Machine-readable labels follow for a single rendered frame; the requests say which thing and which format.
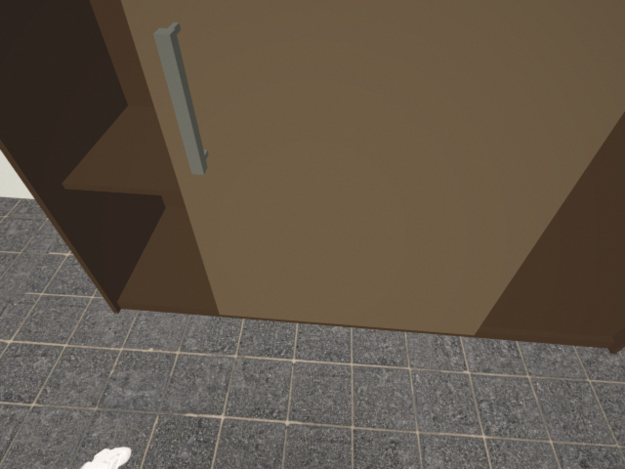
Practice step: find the left robot hand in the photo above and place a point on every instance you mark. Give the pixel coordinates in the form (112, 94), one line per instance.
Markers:
(109, 459)

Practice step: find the handle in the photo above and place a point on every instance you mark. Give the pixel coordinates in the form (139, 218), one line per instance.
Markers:
(173, 66)

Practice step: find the wardrobe door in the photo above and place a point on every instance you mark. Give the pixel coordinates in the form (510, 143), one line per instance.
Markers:
(381, 163)
(573, 279)

